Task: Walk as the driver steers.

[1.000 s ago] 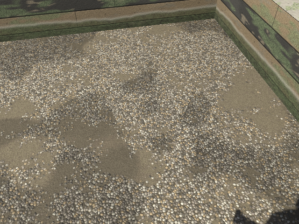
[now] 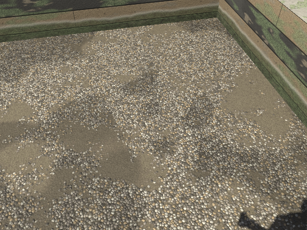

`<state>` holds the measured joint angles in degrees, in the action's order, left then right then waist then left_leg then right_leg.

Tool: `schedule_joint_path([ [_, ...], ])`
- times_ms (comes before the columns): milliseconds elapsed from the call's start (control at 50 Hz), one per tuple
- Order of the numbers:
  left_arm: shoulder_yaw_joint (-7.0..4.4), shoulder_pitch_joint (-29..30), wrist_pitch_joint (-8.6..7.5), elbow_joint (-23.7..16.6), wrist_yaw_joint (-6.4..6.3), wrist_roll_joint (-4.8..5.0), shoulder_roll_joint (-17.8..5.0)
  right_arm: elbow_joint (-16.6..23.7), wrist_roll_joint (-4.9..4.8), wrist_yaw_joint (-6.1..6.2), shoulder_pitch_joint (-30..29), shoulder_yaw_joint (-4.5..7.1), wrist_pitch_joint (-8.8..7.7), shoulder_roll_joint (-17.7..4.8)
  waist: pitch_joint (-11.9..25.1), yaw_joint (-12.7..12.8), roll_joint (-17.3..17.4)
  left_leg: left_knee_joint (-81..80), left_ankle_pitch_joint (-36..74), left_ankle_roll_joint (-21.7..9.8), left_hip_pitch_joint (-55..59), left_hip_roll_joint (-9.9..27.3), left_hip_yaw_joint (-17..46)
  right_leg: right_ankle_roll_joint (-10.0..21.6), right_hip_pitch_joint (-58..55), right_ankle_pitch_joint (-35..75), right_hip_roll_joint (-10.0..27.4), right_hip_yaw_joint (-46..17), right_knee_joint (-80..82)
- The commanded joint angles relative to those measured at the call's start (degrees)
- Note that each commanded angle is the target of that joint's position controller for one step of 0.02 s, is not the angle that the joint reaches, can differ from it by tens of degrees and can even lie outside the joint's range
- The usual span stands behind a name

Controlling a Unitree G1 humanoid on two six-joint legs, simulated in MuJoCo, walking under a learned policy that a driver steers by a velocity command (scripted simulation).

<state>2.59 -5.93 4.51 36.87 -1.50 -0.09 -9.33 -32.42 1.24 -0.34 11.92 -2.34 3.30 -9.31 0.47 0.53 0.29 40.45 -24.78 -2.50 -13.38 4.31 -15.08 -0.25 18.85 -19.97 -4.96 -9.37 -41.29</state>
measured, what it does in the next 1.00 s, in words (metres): stands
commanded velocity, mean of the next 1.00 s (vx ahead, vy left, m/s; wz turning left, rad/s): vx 0.50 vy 0.00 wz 0.00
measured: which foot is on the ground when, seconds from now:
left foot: down 0.00-1.00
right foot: down 0.00-1.00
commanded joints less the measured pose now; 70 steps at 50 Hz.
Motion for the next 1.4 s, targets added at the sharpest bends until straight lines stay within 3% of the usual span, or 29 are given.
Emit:
schedule_joint_path([
  [20,-1.12,5.28,-0.95,-5.23,-0.11,-0.03,-4.17,5.11,0.0,0.11,-3.2,1.08,-0.96,-3.85,2.31,-0.01,-0.2,-8.01,7.13,0.7,6.09,3.24,5.23,3.26,6.4,14.55,1.64,1.31,5.91],
  [160,-1.09,5.33,-0.93,-5.23,-0.1,-0.03,-4.12,5.05,0.01,0.13,-3.06,1.04,-0.98,-3.81,2.33,-0.02,-0.2,-7.97,7.46,0.69,6.07,3.2,5.23,3.26,6.17,14.69,1.67,1.38,5.9],
  [180,-0.91,7.24,-1.1,-6.34,0.98,-0.81,-3.6,5.89,-0.16,0.38,-5.2,1.0,-0.25,-4.18,-1.25,1.0,0.66,-7.01,17.29,0.54,3.87,5.14,6.07,2.97,8.46,21.71,1.8,3.75,3.22],
  [200,-1.08,3.77,-1.25,-4.73,-0.03,-0.18,-3.99,4.85,0.17,0.32,-1.91,1.45,-0.86,-4.35,6.14,-0.02,0.19,-7.14,9.6,0.79,6.92,3.8,4.92,3.17,3.74,16.06,1.7,2.17,5.39],
  [360,-1.01,5.58,-0.94,-5.29,-0.04,-0.02,-4.03,5.07,0.04,0.11,-3.08,0.94,-0.95,-3.56,2.29,-0.09,-0.38,-7.93,6.57,0.78,5.81,3.11,5.33,3.34,6.13,14.22,1.81,1.27,6.25],
  [380,-0.84,7.46,-1.16,-6.4,1.04,-0.74,-3.51,5.91,-0.15,0.37,-5.25,0.91,-0.24,-3.94,-1.25,0.95,0.48,-7.06,16.41,0.64,3.62,5.03,6.16,3.05,8.3,21.52,1.9,3.72,3.49],
  [400,-1.01,3.91,-1.3,-4.79,0.04,-0.2,-3.89,4.85,0.17,0.33,-2.01,1.39,-0.87,-4.26,6.06,0.0,0.15,-7.22,8.57,0.88,6.67,3.74,4.99,3.22,3.65,15.69,1.8,2.16,5.7],
  [600,-0.94,5.74,-1.0,-5.39,0.08,-0.02,-3.84,4.98,0.03,0.18,-3.04,0.87,-1.09,-3.45,2.09,-0.11,-0.39,-8.19,6.2,0.8,5.62,3.11,5.5,3.35,5.91,13.61,1.87,1.28,6.59],
  [620,-0.78,7.59,-1.21,-6.49,1.14,-0.71,-3.35,5.84,-0.15,0.43,-5.26,0.83,-0.35,-3.81,-1.38,0.96,0.46,-7.29,16.23,0.67,3.43,4.99,6.3,3.06,7.96,21.22,1.94,3.75,3.77],
  [640,-0.93,4.01,-1.33,-4.88,0.14,-0.22,-3.68,4.75,0.18,0.39,-1.97,1.32,-0.95,-4.16,5.95,0.02,0.2,-7.42,8.26,0.89,6.53,3.68,5.09,3.21,3.38,15.34,1.84,2.21,5.95],
  [740,-0.86,5.95,-0.9,-5.45,0.09,0.04,-3.68,5.04,0.05,0.16,-3.31,0.76,-0.97,-3.13,1.88,-0.05,-0.32,-8.02,5.9,0.89,5.34,2.87,5.37,3.38,5.96,13.75,1.98,1.18,6.7],
  [760,-0.7,7.74,-1.16,-6.56,1.16,-0.66,-3.21,5.88,-0.1,0.39,-5.32,0.73,-0.25,-3.48,-1.28,0.93,0.33,-7.13,16.01,0.75,3.35,4.79,6.26,3.1,7.82,21.39,2.0,3.71,3.87],
  [780,-0.87,4.08,-1.3,-4.92,0.16,-0.22,-3.6,4.75,0.23,0.36,-1.92,1.27,-0.9,-4.0,6.1,0.01,0.12,-7.29,7.9,0.97,6.55,3.55,5.11,3.27,3.31,15.29,1.93,2.1,6.11],
  [880,-0.82,6.04,-0.93,-5.5,0.15,0.05,-3.64,5.0,0.06,0.18,-3.29,0.74,-0.99,-3.07,1.8,-0.09,-0.35,-8.03,5.7,0.92,5.28,2.83,5.46,3.43,5.96,13.51,2.04,1.1,6.88],
  [900,-0.67,7.81,-1.2,-6.6,1.2,-0.62,-3.17,5.85,-0.09,0.41,-5.32,0.69,-0.27,-3.41,-1.32,0.91,0.32,-7.16,15.87,0.79,3.3,4.75,6.34,3.14,7.75,21.29,2.04,3.67,4.01],
  [920,-0.84,4.13,-1.33,-4.97,0.21,-0.22,-3.54,4.7,0.23,0.38,-1.91,1.25,-0.92,-3.96,6.03,0.0,0.13,-7.33,7.68,1.0,6.49,3.52,5.18,3.3,3.27,15.12,1.97,2.06,6.26],
  [1000,-0.8,6.1,-1.01,-5.56,0.16,0.01,-3.58,4.98,0.01,0.22,-3.26,0.78,-1.06,-3.12,2.0,-0.14,-0.31,-8.08,5.4,0.97,5.23,2.72,5.52,3.46,5.53,13.5,2.13,1.08,7.07],
  [1020,-0.62,7.88,-1.21,-6.63,1.22,-0.53,-3.07,5.86,-0.11,0.44,-5.54,0.64,-0.26,-3.3,-1.49,0.97,0.42,-7.15,15.59,0.85,3.12,4.6,6.27,3.17,7.75,21.38,2.1,3.65,4.09],
  [1040,-0.79,4.23,-1.33,-5.02,0.24,-0.22,-3.45,4.71,0.24,0.4,-2.02,1.2,-0.9,-3.82,5.91,-0.01,0.14,-7.31,7.46,1.04,6.39,3.43,5.21,3.32,3.27,15.07,2.03,2.01,6.37],
  [1120,-0.76,6.16,-1.03,-5.61,0.19,0.01,-3.52,4.94,0.02,0.23,-3.24,0.76,-1.09,-3.06,2.0,-0.17,-0.38,-8.09,5.3,1.0,5.24,2.69,5.6,3.49,5.49,13.31,2.18,1.01,7.23],
  [1140,-0.59,7.93,-1.24,-6.68,1.25,-0.51,-3.02,5.83,-0.1,0.45,-5.54,0.62,-0.28,-3.24,-1.48,0.96,0.37,-7.17,15.56,0.88,3.11,4.56,6.35,3.21,7.66,21.29,2.13,3.61,4.22],
  [1160,-0.76,4.25,-1.36,-5.06,0.27,-0.22,-3.39,4.67,0.24,0.42,-2.01,1.18,-0.93,-3.79,5.9,-0.01,0.12,-7.33,7.35,1.06,6.39,3.39,5.28,3.35,3.21,14.93,2.06,1.97,6.49],
  [1220,-0.74,6.29,-1.12,-5.64,0.19,0.08,-3.46,4.87,0.08,0.24,-3.19,0.69,-1.1,-2.87,2.48,-0.16,-0.45,-8.11,5.1,1.03,5.48,2.76,5.59,3.57,5.33,13.02,2.17,1.01,7.2],
  [1240,-0.57,7.99,-1.31,-6.73,1.23,-0.57,-2.94,5.82,-0.15,0.48,-5.55,0.68,-0.34,-3.28,-1.25,0.92,0.46,-7.23,15.26,0.92,3.08,4.44,6.39,3.24,7.2,21.39,2.21,3.58,4.42],
  [1260,-0.73,4.34,-1.34,-5.1,0.28,-0.18,-3.33,4.68,0.22,0.43,-2.21,1.14,-0.9,-3.72,5.68,0.04,0.17,-7.31,7.04,1.11,6.22,3.26,5.22,3.38,3.3,14.98,2.12,1.91,6.58],
  [1320,-0.71,6.34,-1.12,-5.69,0.21,0.08,-3.41,4.86,0.09,0.25,-3.19,0.65,-1.1,-2.78,2.48,-0.18,-0.51,-8.09,5.0,1.05,5.46,2.72,5.65,3.59,5.31,12.88,2.21,0.95,7.32],
  [1340,-0.54,8.03,-1.32,-6.77,1.26,-0.55,-2.89,5.8,-0.13,0.48,-5.55,0.65,-0.34,-3.21,-1.21,0.9,0.41,-7.22,15.18,0.95,3.09,4.39,6.45,3.27,7.15,21.29,2.24,3.52,4.53],
  [1360,-0.71,4.37,-1.37,-5.13,0.31,-0.18,-3.29,4.65,0.22,0.44,-2.19,1.13,-0.92,-3.68,5.7,0.03,0.13,-7.31,6.9,1.14,6.24,3.22,5.29,3.41,3.27,14.83,2.16,1.84,6.7],
  [1400,-0.71,6.24,-1.19,-5.65,0.21,0.11,-3.42,4.9,0.12,0.29,-3.04,0.66,-1.06,-2.73,2.73,-0.29,-0.67,-8.02,4.9,1.19,5.38,2.66,5.69,3.59,5.1,12.99,2.19,0.95,7.45],
])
